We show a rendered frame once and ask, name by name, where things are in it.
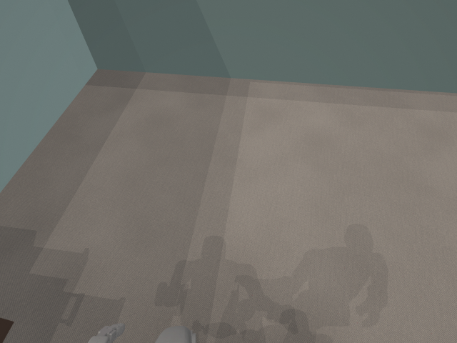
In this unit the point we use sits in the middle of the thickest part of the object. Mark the robot left hand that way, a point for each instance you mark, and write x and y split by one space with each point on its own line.
108 334

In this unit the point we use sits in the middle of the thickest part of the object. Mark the cabinet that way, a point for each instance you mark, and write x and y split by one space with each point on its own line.
5 326

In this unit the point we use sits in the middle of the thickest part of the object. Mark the robot left thigh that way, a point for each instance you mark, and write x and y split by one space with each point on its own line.
177 334

